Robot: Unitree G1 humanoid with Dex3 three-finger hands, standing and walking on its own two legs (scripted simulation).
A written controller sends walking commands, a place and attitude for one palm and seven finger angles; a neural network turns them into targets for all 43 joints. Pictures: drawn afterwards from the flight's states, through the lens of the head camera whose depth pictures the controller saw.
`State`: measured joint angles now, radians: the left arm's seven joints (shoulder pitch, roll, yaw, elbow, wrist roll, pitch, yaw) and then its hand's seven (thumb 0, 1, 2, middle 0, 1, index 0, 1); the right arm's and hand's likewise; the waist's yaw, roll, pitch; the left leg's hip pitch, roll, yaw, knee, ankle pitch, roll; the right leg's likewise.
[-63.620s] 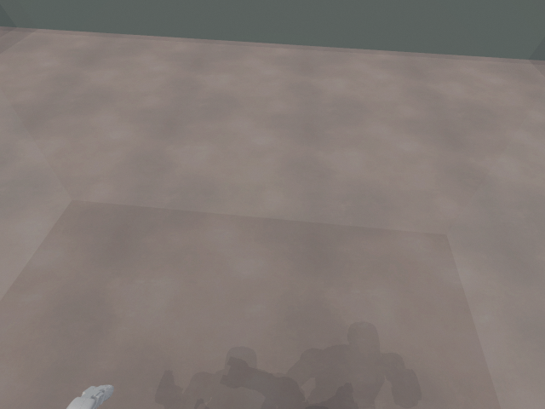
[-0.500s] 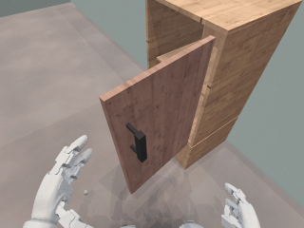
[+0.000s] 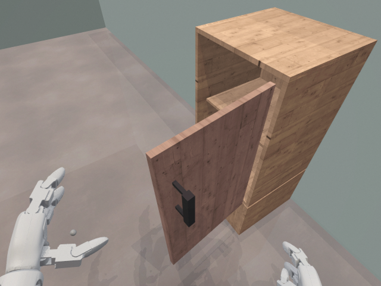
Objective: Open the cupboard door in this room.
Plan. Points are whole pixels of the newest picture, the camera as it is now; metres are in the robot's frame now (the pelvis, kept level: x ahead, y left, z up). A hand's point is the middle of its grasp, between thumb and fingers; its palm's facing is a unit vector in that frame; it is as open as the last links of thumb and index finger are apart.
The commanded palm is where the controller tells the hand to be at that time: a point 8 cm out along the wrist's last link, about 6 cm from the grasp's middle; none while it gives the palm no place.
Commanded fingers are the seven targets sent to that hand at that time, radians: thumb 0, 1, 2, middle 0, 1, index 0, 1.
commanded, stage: draw the hand back to the body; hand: left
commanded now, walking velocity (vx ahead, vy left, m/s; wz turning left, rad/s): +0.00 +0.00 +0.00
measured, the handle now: (183, 203) +0.31 +0.06 +0.00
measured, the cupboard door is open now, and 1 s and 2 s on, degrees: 98 98 98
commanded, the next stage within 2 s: step back with the hand held close in 0.74 s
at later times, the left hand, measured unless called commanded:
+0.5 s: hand (32, 193) +0.20 +0.26 +0.19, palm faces +0.48 -0.78 -0.39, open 7.9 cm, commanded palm +0.14 +0.29 +0.20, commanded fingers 0.00 0.90 0.90 -0.20 -0.30 -0.20 -0.30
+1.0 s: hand (39, 192) +0.20 +0.25 +0.19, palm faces +0.46 -0.77 -0.44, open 7.4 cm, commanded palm +0.14 +0.28 +0.20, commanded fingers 0.00 0.90 0.90 -0.20 -0.30 -0.20 -0.30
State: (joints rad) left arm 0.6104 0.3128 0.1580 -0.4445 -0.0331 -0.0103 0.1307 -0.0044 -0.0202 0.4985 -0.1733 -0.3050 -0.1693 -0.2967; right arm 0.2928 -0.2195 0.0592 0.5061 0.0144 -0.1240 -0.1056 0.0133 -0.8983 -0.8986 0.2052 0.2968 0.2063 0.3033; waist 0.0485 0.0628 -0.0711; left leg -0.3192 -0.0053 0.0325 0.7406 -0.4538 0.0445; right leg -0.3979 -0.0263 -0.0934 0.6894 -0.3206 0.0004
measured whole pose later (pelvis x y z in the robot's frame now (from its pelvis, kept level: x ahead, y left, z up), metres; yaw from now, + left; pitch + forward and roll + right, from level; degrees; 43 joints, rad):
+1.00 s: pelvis -0.01 -0.02 +0.03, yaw -2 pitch -3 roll -1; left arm 0.44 0.35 0.40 -0.36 -0.04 -0.14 0.12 0.02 0.89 0.89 -0.21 -0.31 -0.21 -0.30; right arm 0.18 -0.23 0.03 0.61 0.00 -0.09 -0.07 0.01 -0.90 -0.90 0.21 0.30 0.21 0.30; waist 0.04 0.07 0.03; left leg -0.11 0.02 0.05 0.45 -0.29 0.02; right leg -0.19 0.02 -0.08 0.38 -0.15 -0.03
